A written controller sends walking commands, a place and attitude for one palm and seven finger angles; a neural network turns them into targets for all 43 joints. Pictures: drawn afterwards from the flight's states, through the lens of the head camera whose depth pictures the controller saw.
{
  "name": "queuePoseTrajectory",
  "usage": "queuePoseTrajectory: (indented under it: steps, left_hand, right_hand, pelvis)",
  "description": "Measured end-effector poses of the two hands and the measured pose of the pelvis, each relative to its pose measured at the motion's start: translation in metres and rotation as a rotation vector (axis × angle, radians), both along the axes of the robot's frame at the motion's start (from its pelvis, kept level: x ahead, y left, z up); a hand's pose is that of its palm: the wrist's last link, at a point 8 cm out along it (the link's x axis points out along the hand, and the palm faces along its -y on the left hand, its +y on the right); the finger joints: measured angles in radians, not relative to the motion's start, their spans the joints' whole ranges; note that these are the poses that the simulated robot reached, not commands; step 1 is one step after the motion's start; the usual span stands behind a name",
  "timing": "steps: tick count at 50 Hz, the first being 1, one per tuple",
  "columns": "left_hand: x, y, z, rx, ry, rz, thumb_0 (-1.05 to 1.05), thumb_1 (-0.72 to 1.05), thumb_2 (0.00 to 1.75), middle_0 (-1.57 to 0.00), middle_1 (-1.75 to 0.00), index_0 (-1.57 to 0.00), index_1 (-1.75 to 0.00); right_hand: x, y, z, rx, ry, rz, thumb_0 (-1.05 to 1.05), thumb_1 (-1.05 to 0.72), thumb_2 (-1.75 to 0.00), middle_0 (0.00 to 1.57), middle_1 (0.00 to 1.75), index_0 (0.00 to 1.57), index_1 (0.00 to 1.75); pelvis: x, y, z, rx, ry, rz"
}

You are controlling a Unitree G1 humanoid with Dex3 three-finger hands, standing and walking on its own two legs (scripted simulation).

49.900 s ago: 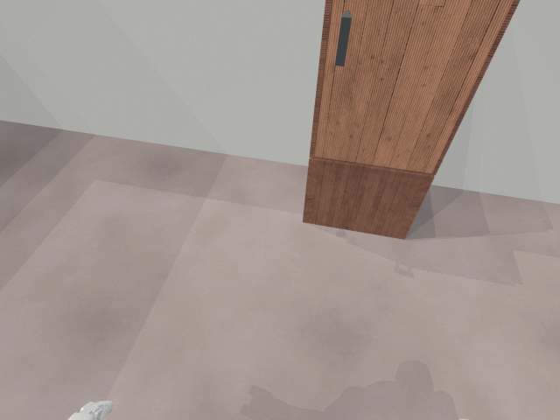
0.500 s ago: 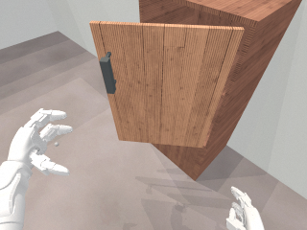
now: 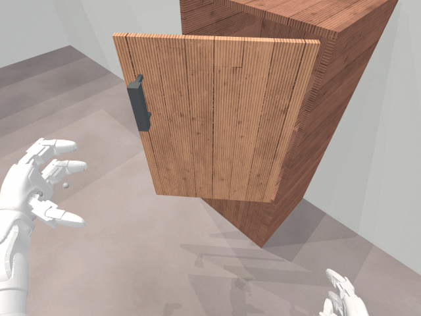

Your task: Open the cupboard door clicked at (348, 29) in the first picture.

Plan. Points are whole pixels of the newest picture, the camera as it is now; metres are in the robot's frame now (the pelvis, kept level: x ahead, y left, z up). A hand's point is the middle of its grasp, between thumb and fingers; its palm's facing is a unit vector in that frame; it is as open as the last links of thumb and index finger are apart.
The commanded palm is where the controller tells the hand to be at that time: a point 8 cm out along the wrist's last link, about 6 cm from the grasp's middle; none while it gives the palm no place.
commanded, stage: raise the hand with hooked fingers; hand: left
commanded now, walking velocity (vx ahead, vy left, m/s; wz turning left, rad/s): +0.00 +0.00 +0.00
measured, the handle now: (142, 102) +0.56 +0.22 +0.11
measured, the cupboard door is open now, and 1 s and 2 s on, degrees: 39 39 39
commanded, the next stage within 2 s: move the hooked fingers beside the handle in 0.14 s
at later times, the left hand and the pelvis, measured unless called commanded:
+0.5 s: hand (74, 171) +0.32 +0.28 +0.12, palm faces +0.09 -1.00 -0.04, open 13.9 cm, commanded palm +0.30 +0.32 +0.12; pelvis -0.01 -0.01 +0.00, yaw +1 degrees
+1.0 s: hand (85, 145) +0.38 +0.28 +0.12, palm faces +0.04 -1.00 -0.01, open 13.9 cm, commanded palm +0.37 +0.33 +0.12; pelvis +0.00 +0.00 -0.01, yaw +0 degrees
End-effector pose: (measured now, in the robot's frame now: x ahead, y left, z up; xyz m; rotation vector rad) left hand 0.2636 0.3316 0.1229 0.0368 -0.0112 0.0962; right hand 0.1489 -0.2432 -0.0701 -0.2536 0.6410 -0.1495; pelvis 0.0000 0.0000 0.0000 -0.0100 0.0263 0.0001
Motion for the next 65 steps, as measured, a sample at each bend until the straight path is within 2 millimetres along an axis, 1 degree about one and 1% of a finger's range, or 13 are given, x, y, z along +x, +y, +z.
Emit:
queuePoseTrajectory:
  steps: [6, 15, 18, 22, 25, 29, 32, 36, 40, 46, 56, 60, 65]
  left_hand:
    - [-0.001, -0.003, 0.005, 0.014, 0.004, -0.012, -0.01, -0.5, 0.3, -0.3, -1.2, -0.3, -1.2]
    - [-0.003, -0.005, 0.006, 0.006, 0.014, -0.006, -0.01, -0.5, 0.3, -0.3, -1.2, -0.31, -1.2]
    - [0.0, -0.002, 0.004, -0.001, 0.019, 0.006, -0.01, -0.5, 0.3, -0.3, -1.2, -0.31, -1.21]
    - [0.015, 0.001, 0.001, -0.003, 0.036, 0.013, -0.01, -0.5, 0.3, -0.3, -1.2, -0.31, -1.21]
    - [0.031, -0.002, 0.003, 0.005, 0.035, -0.009, -0.01, -0.5, 0.3, -0.3, -1.2, -0.3, -1.21]
    - [0.053, -0.008, 0.007, -0.002, 0.022, -0.044, -0.01, -0.5, 0.3, -0.3, -1.2, -0.3, -1.2]
    - [0.066, -0.009, 0.008, -0.015, 0.023, -0.052, -0.01, -0.5, 0.3, -0.3, -1.2, -0.3, -1.2]
    - [0.074, -0.006, 0.004, -0.015, 0.043, -0.042, -0.01, -0.5, 0.3, -0.3, -1.2, -0.31, -1.2]
    - [0.076, 0.003, -0.001, -0.017, 0.046, -0.016, -0.01, -0.5, 0.3, -0.3, -1.2, -0.31, -1.2]
    - [0.082, 0.009, 0.001, -0.015, 0.018, -0.023, -0.01, -0.5, 0.3, -0.3, -1.2, -0.3, -1.2]
    - [0.121, 0.002, 0.003, -0.034, 0.034, -0.071, -0.01, -0.5, 0.3, -0.3, -1.2, -0.3, -1.2]
    - [0.133, 0.002, 0.004, -0.035, 0.022, -0.068, -0.01, -0.5, 0.3, -0.3, -1.2, -0.3, -1.2]
    - [0.145, 0.01, -0.003, -0.039, 0.054, -0.051, -0.01, -0.5, 0.3, -0.3, -1.2, -0.31, -1.2]
  right_hand:
    - [0.004, 0.003, -0.001, 0.014, -0.015, 0.005, 0.01, -0.9, -0.9, 0.2, 0.3, 0.21, 0.3]
    - [0.007, 0.003, -0.002, 0.029, -0.03, 0.012, 0.01, -0.9, -0.9, 0.2, 0.3, 0.21, 0.3]
    - [0.006, 0.001, -0.004, 0.02, -0.018, 0.016, 0.01, -0.9, -0.9, 0.2, 0.3, 0.21, 0.3]
    - [0.0, -0.005, -0.007, 0.001, 0.013, 0.014, 0.01, -0.9, -0.9, 0.2, 0.3, 0.21, 0.3]
    - [-0.007, -0.01, -0.01, -0.012, 0.038, 0.002, 0.01, -0.9, -0.9, 0.2, 0.3, 0.21, 0.3]
    - [-0.02, -0.018, -0.015, -0.019, 0.076, -0.028, 0.01, -0.9, -0.9, 0.2, 0.3, 0.21, 0.3]
    - [-0.032, -0.024, -0.017, -0.018, 0.103, -0.058, 0.01, -0.9, -0.9, 0.2, 0.3, 0.21, 0.3]
    - [-0.047, -0.03, -0.02, -0.017, 0.142, -0.091, 0.01, -0.9, -0.9, 0.2, 0.3, 0.21, 0.3]
    - [-0.06, -0.033, -0.022, -0.024, 0.193, -0.106, 0.01, -0.9, -0.9, 0.2, 0.3, 0.21, 0.3]
    - [-0.071, -0.032, -0.026, -0.043, 0.253, -0.109, 0.01, -0.9, -0.9, 0.2, 0.3, 0.21, 0.3]
    - [-0.077, -0.023, -0.028, -0.047, 0.285, -0.123, 0.01, -0.9, -0.9, 0.2, 0.3, 0.21, 0.3]
    - [-0.084, -0.02, -0.029, -0.042, 0.31, -0.134, 0.0, -0.9, -0.9, 0.2, 0.3, 0.21, 0.3]
    - [-0.099, -0.017, -0.032, -0.046, 0.374, -0.149, 0.0, -0.9, -0.89, 0.2, 0.3, 0.21, 0.3]
  pelvis:
    - [-0.002, -0.002, 0.0, 0.001, -0.008, 0.005]
    - [-0.003, -0.005, 0.0, 0.005, -0.007, 0.005]
    - [-0.005, -0.007, 0.0, 0.004, -0.006, 0.011]
    - [-0.008, -0.01, -0.002, 0.004, 0.003, 0.019]
    - [-0.009, -0.01, -0.002, 0.002, 0.013, 0.02]
    - [-0.007, -0.01, -0.003, 0.004, 0.032, 0.011]
    - [-0.004, -0.01, -0.004, 0.006, 0.047, -0.001]
    - [-0.001, -0.009, -0.004, 0.008, 0.062, -0.015]
    - [0.0, -0.008, -0.005, 0.007, 0.073, -0.02]
    - [-0.001, -0.005, -0.006, -0.001, 0.081, -0.008]
    - [-0.003, 0.003, -0.008, -0.005, 0.117, -0.01]
    - [-0.002, 0.006, -0.009, -0.006, 0.13, -0.017]
    - [-0.001, 0.009, -0.011, -0.01, 0.15, -0.018]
